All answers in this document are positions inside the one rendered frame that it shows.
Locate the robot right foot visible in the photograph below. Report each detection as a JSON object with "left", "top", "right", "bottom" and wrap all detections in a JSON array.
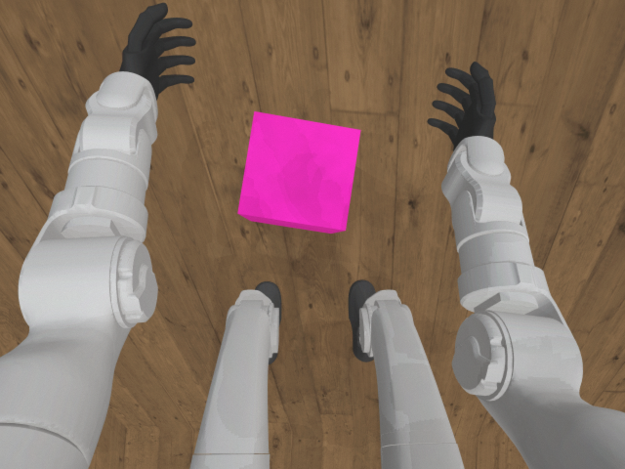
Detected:
[{"left": 349, "top": 280, "right": 376, "bottom": 362}]

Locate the carton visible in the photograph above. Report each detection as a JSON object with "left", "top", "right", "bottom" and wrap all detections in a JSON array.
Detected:
[{"left": 237, "top": 111, "right": 360, "bottom": 234}]

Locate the robot right forearm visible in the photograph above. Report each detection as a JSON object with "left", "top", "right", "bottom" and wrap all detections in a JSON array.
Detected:
[{"left": 441, "top": 136, "right": 583, "bottom": 386}]

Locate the right robot hand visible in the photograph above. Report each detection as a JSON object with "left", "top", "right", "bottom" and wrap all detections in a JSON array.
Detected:
[{"left": 428, "top": 62, "right": 496, "bottom": 151}]

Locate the robot left forearm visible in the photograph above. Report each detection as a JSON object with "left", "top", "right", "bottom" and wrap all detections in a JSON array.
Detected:
[{"left": 19, "top": 71, "right": 158, "bottom": 324}]

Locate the left robot upper arm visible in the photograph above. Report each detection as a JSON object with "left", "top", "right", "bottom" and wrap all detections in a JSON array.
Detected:
[{"left": 0, "top": 235, "right": 158, "bottom": 469}]

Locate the left robot hand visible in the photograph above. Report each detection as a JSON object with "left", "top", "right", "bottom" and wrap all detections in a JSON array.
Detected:
[{"left": 119, "top": 3, "right": 196, "bottom": 100}]

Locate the robot right shin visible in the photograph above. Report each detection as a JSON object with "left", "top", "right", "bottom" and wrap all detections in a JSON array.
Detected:
[{"left": 359, "top": 290, "right": 413, "bottom": 342}]

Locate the right robot upper arm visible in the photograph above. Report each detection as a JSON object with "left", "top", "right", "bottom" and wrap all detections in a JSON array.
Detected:
[{"left": 452, "top": 310, "right": 625, "bottom": 469}]

